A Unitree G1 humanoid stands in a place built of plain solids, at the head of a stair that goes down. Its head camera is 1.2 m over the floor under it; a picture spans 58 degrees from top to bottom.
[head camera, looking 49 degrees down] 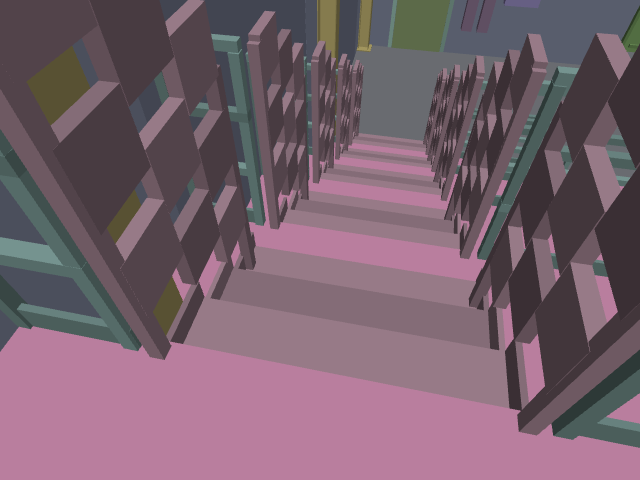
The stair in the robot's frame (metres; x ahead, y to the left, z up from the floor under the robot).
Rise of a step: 0.15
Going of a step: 0.26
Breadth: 1.12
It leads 12 degrees to the right of straight ahead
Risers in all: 4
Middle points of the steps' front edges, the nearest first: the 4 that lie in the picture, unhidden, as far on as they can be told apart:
0.53 -0.05 0.00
0.79 -0.10 -0.15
1.04 -0.15 -0.30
1.29 -0.20 -0.46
